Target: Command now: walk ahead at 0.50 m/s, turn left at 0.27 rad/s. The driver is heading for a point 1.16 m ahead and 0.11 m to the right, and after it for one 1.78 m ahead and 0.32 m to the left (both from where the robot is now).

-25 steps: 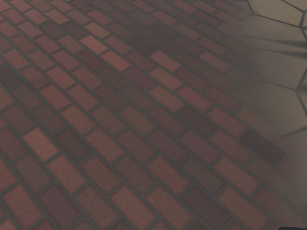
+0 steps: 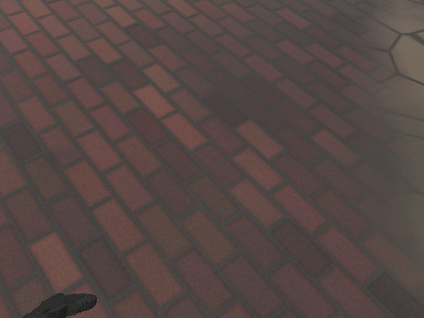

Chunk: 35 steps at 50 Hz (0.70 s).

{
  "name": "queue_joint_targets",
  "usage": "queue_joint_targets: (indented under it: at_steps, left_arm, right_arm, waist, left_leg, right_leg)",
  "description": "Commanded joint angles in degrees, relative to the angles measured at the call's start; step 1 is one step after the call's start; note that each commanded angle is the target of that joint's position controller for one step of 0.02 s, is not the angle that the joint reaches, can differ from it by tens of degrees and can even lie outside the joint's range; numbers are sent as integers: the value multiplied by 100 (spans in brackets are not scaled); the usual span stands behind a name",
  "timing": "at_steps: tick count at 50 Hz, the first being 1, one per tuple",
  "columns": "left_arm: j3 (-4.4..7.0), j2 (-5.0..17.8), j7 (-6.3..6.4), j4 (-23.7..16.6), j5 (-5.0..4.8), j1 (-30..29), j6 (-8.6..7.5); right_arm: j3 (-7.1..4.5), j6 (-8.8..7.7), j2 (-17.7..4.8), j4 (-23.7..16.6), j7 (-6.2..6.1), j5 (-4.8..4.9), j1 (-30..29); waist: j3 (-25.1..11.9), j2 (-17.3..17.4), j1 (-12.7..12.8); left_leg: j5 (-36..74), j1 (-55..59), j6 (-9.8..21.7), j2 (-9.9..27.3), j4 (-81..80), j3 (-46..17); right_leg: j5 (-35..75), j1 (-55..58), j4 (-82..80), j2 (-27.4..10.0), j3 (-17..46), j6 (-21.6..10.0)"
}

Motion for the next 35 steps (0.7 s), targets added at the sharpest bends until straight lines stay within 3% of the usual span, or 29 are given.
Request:
queue_joint_targets:
  at_steps: [1, 3, 4, 5, 6, 7, 8, 9, 10, 11, 12, 15, 18, 21, 24, 27, 29, 30, 31, 32, 33, 34, 35]
  left_arm:
    - [145, 564, -67, -561, -27, -639, -136]
    - [188, 639, -78, -542, -26, -402, -158]
    - [247, 717, -59, -447, -6, 1, -174]
    - [346, 910, -31, -283, 39, 694, -193]
    - [427, 1258, -7, -192, 110, 1643, -199]
    - [524, 1500, -51, 60, 81, 2157, -134]
    - [384, 983, -70, 53, -109, 2197, -113]
    - [317, 772, -29, 6, -106, 1831, -75]
    - [274, 717, -3, -61, -24, 1503, -33]
    - [241, 634, 2, -61, 26, 1302, -19]
    - [200, 549, 12, -72, 76, 1210, -39]
    - [203, 581, 23, 24, -8, 1249, -85]
    - [266, 806, 78, 138, -42, 1377, -51]
    - [277, 886, 105, 251, -90, 1569, 8]
    - [288, 954, 107, 418, -132, 1909, 69]
    - [318, 1025, 131, 539, -159, 2038, 164]
    - [351, 1122, 167, 566, -165, 1948, 224]
    - [343, 1119, 185, 556, -177, 1842, 249]
    - [271, 942, 202, 521, -127, 1851, 254]
    - [112, 555, 219, 346, 76, 1905, 228]
    - [-19, 94, 170, 290, -55, 2606, 107]
    - [129, 763, 136, 361, -195, 2140, 36]
    - [196, 928, 113, 205, -275, 1621, 0]
  right_arm:
    - [-254, -29, -923, -101, -29, 14, 309]
    - [-272, 25, -956, -44, -38, -1, 283]
    - [-261, 47, -942, -60, -40, 3, 167]
    - [-207, 55, -815, -98, -37, -25, 105]
    - [-99, 43, -589, -229, -47, -129, 212]
    - [6, -39, -208, -200, -41, 15, 981]
    - [-56, -90, -678, -142, -24, 58, 696]
    - [-124, -111, -900, -278, -4, 109, 13]
    - [-97, -132, -849, -381, -6, 48, -394]
    - [-107, -152, -770, -438, 2, -30, -578]
    - [-113, -144, -689, -421, 13, -46, -491]
    - [-55, -80, -427, -358, 22, -44, -358]
    - [23, -100, -284, -496, 28, -91, -889]
    - [72, -159, -191, -571, 90, -61, -1432]
    - [73, -203, -221, -690, 168, -4, -1926]
    - [39, -240, -324, -819, 256, 17, -2178]
    - [-29, -259, -478, -766, 276, -3, -1887]
    - [-118, -260, -622, -610, 255, -35, -1347]
    - [-257, -250, -909, -364, 202, -65, -480]
    - [-366, -207, -1371, -214, 127, -120, 545]
    - [-381, -190, -1583, -155, 170, -127, 548]
    - [-252, -187, -1002, -209, 167, -57, 422]
    - [-178, -200, -818, -217, 146, -46, 91]
  waist:
    - [79, 794, -62]
    - [65, 945, 82]
    - [-120, 961, 330]
    - [-655, 854, 661]
    - [-1578, 246, 968]
    - [-2237, -1544, 745]
    - [-1885, -990, 935]
    - [-1055, -435, 996]
    - [-606, 13, 872]
    - [-277, 105, 726]
    - [-252, -45, 558]
    - [-256, -223, 417]
    - [-125, -77, 534]
    - [-23, -84, 736]
    - [86, -104, 932]
    - [183, -165, 903]
    - [21, -236, 651]
    - [-299, -203, 317]
    - [-907, -78, -63]
    - [-1818, 814, -365]
    - [-2341, 2227, 62]
    - [-1794, 1391, -207]
    - [-1047, 1097, -167]
  left_leg:
    - [1596, 12, 777, 1641, -273, -1022]
    - [2218, 312, 677, 1746, -10, -1132]
    - [3047, 339, 574, 1606, 402, -1018]
    - [3615, 134, 410, 1291, 1279, -754]
    - [2473, -887, 169, 871, 2927, -448]
    - [-1081, -2926, -283, -8, 4859, -31]
    - [-1559, -3701, -290, 214, 5473, -467]
    - [-1067, -4025, -284, 480, 5576, -311]
    - [-623, -3904, -281, 747, 5355, -40]
    - [-329, -3778, -296, 932, 4976, 52]
    - [-135, -3461, -304, 1089, 4722, 66]
    - [-25, -3236, -421, 1204, 4096, 251]
    - [762, -3373, -538, 1271, 3080, 374]
    - [1726, -3068, -546, 1141, 1973, 520]
    - [2071, -2874, -516, 991, 1374, 616]
    - [1662, -2902, -330, 913, 995, 594]
    - [1300, -2389, -157, 778, 790, 696]
    - [1324, -1582, -19, 625, 597, 856]
    - [1443, -237, 180, 744, 682, 754]
    - [1691, 1441, 580, 1989, 880, -708]
    - [276, 2756, 1419, 2936, 90, -3248]
    - [-522, 2370, 1184, 2766, -209, -3081]
    - [-300, 1635, 952, 2592, -320, -2184]
  right_leg:
    - [-194, 302, -346, 138, -96, -219]
    - [-723, 534, -460, 215, -199, -408]
    - [-768, 1103, -659, 355, -365, -546]
    - [-490, 2199, -601, 245, -308, -757]
    - [-160, 3939, -303, -715, 758, -1214]
    - [-1648, 5656, -1021, -1785, 3394, -2084]
    - [-2934, 5614, -1506, -1809, 3995, -1962]
    - [-2974, 4903, -1611, -1655, 3184, -1731]
    - [-2434, 4129, -1712, -1426, 2543, -1614]
    - [-1873, 3532, -1854, -1229, 2138, -1607]
    - [-1439, 3185, -1974, -1061, 1835, -1562]
    - [-653, 2840, -2253, -913, 1241, -1652]
    - [-188, 2805, -2444, -850, 760, -1633]
    - [-128, 2783, -2460, -651, 291, -1436]
    - [-243, 2999, -2373, -762, 251, -1383]
    - [-62, 3509, -2121, -1026, 367, -1287]
    - [751, 3723, -1697, -1077, 332, -1162]
    - [1589, 3658, -1065, -904, 128, -1042]
    - [1664, 3188, 16, -613, -113, -864]
    - [-297, 1972, 1950, -192, -408, -624]
    - [-3792, -72, 3528, 684, -45, -393]
    - [-3730, -713, 4037, 346, 446, -428]
    - [-3148, -910, 3980, 112, 346, -476]
Keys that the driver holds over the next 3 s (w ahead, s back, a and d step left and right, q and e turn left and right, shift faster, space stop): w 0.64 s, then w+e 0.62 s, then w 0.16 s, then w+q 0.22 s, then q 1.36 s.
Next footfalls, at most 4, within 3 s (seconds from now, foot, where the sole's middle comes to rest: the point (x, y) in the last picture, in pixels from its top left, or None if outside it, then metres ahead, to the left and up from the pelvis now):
0.10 right None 0.25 -0.14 -0.78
0.62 left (158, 305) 0.52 0.12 -0.78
1.18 right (230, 221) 0.80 -0.13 -0.78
1.68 left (192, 146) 1.16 -0.01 -0.78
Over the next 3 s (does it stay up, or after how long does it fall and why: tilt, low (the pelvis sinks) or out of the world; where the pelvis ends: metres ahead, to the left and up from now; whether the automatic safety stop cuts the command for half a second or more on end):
stays up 1.13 -0.07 0.00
